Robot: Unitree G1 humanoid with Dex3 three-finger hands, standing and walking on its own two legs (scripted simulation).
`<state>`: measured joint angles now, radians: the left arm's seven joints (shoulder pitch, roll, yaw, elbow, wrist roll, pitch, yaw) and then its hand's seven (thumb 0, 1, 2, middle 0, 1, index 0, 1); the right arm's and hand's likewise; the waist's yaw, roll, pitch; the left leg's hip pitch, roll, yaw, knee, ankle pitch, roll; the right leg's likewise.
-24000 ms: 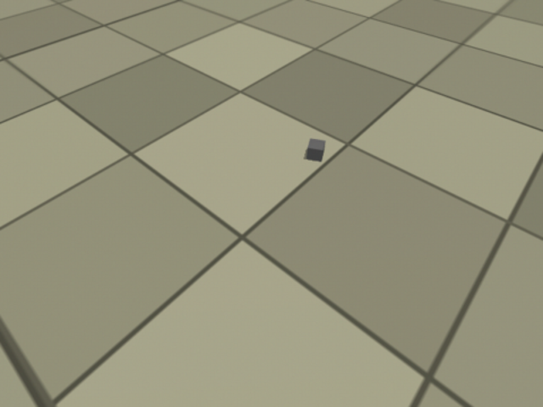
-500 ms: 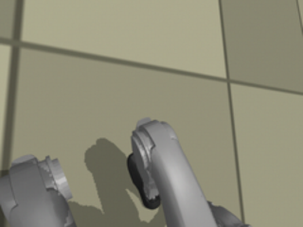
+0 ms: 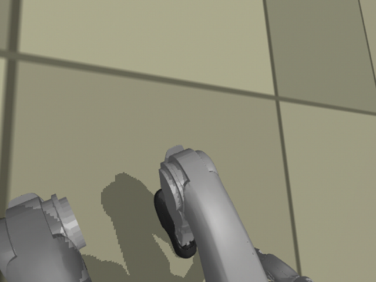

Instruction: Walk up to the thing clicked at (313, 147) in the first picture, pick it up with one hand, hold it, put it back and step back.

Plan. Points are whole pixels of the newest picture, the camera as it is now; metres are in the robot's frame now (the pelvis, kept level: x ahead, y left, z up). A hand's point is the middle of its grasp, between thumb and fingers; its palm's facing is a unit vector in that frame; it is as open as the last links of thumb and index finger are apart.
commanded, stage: close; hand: left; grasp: from above
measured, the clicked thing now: out of the picture +0.45 +0.32 -0.26
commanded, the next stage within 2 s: settle in 0.64 s
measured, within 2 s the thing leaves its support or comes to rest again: leaves its support in 1.18 s
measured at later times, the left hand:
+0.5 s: hand out of the picture +0.44 +0.32 -0.23, palm faces -0.42 -0.16 -0.89, open 11.6 cm
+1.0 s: hand out of the picture +0.44 +0.32 -0.23, palm faces -0.41 -0.16 -0.90, open 11.6 cm
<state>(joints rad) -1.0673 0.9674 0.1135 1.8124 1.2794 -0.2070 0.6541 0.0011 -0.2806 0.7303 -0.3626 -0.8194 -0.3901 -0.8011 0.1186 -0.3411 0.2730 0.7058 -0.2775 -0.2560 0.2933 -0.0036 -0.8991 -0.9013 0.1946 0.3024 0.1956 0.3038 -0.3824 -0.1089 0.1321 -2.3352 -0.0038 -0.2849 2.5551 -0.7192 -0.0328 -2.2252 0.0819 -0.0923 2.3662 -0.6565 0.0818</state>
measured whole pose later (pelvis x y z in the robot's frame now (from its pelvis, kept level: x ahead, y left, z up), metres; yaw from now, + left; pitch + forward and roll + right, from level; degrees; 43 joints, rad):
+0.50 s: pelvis +0.00 +0.00 +0.00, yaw +0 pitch +28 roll -14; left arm -1.07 0.96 0.09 1.80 1.25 -0.20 0.65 -0.01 -0.19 0.64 -0.50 -0.73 -0.51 -0.72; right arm 0.12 -0.34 0.28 0.68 -0.27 -0.25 0.29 0.00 -0.90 -0.90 0.19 0.30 0.19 0.30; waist -0.38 -0.10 0.13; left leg -2.33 0.00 -0.28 2.54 -0.71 -0.03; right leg -2.22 0.08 -0.09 2.35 -0.65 0.08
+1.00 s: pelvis +0.00 +0.00 +0.01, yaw +0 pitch +29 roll -14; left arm -1.05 0.94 0.11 1.73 1.25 -0.18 0.62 -0.01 -0.25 0.66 -0.56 -0.74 -0.57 -0.72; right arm 0.13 -0.34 0.26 0.68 -0.27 -0.22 0.27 0.00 -0.92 -0.91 0.19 0.30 0.20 0.30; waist -0.37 -0.10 0.12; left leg -2.34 -0.01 -0.28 2.52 -0.71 -0.04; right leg -2.23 0.07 -0.09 2.34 -0.65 0.08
